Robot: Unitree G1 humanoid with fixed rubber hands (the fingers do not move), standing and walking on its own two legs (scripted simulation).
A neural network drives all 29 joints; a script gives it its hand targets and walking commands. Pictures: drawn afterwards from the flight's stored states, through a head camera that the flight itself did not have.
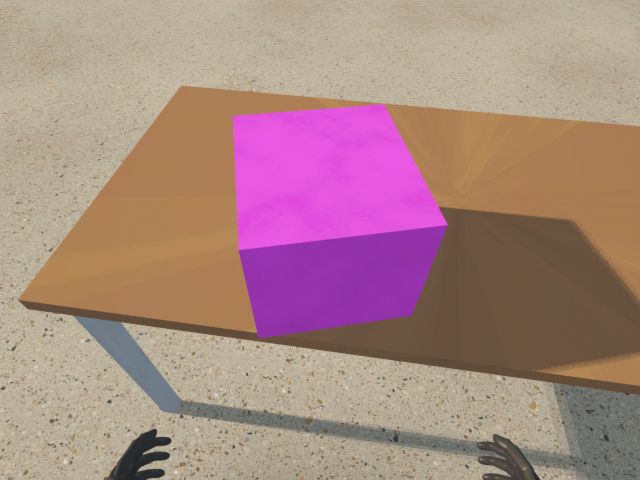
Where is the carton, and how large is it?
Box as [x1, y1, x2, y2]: [233, 104, 447, 337]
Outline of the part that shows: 383,104 233,116 238,249 258,337 411,315 447,224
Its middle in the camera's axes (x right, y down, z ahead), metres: +0.01 -0.03 +0.61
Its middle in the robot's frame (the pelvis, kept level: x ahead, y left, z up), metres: +0.48 +0.01 +0.03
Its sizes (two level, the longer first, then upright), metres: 0.276 0.248 0.218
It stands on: a table, 0.68 m high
